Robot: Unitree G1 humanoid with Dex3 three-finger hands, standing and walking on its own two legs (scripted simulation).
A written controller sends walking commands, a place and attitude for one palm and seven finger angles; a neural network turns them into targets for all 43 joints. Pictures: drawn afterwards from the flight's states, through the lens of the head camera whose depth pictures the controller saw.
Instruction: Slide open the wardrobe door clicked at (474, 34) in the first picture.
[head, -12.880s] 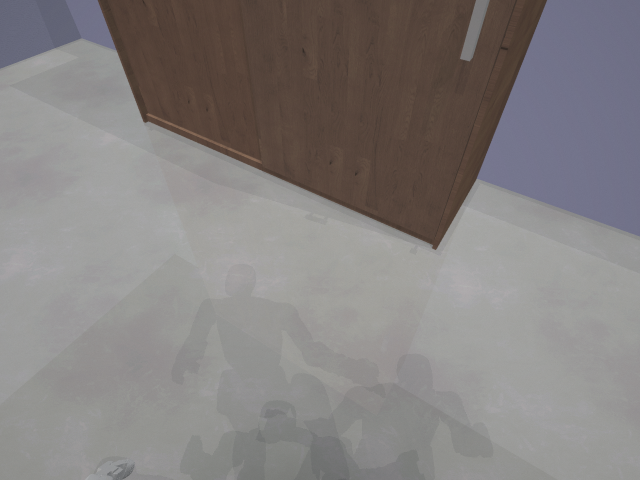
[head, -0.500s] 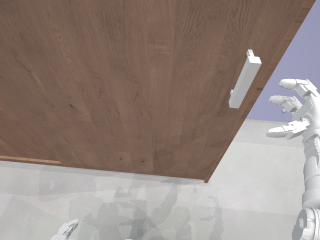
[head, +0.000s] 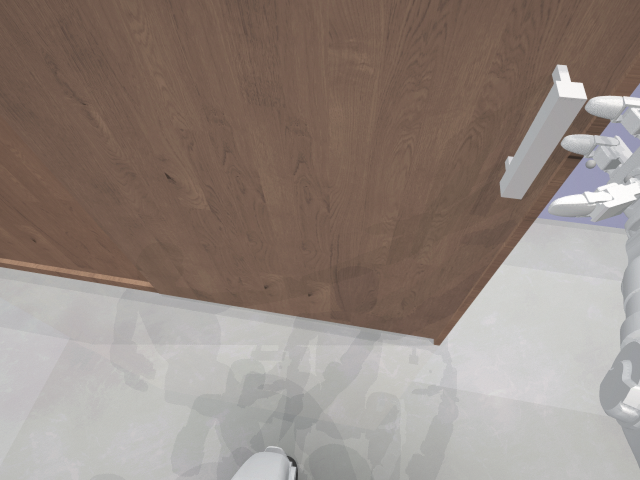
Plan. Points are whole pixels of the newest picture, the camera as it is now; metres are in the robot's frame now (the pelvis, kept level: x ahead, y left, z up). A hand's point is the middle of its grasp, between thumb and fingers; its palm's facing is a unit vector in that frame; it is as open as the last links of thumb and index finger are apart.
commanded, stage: move the hooked fingers beside the handle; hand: right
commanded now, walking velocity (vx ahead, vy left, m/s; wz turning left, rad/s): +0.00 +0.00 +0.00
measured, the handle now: (534, 135) +0.53 -0.17 +0.13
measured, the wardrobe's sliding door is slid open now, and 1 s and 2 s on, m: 0.00 0.00 0.00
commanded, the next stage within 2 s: feel for the door with the fingertips in 0.68 s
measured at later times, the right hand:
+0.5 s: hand (598, 176) +0.47 -0.23 +0.13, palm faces +0.00 +1.00 +0.01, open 14.0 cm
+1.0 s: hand (590, 175) +0.47 -0.22 +0.13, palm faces -0.02 +1.00 +0.02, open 14.0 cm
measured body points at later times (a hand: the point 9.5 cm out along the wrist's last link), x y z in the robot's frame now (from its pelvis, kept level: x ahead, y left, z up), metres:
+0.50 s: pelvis +0.01 +0.00 +0.00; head +0.08 -0.01 +0.45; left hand +0.05 +0.27 -0.11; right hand +0.47 -0.28 +0.13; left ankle +0.04 +0.14 -0.72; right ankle -0.03 -0.12 -0.72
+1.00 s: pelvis +0.01 +0.00 +0.00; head +0.08 -0.01 +0.44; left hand +0.04 +0.27 -0.11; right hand +0.47 -0.27 +0.13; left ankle +0.04 +0.14 -0.72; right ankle -0.03 -0.12 -0.72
